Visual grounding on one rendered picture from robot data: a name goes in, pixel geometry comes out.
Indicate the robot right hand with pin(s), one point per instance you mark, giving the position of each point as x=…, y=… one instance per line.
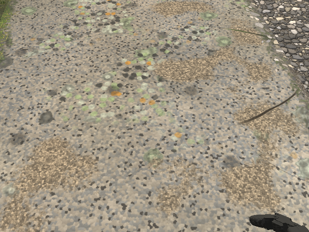
x=277, y=223

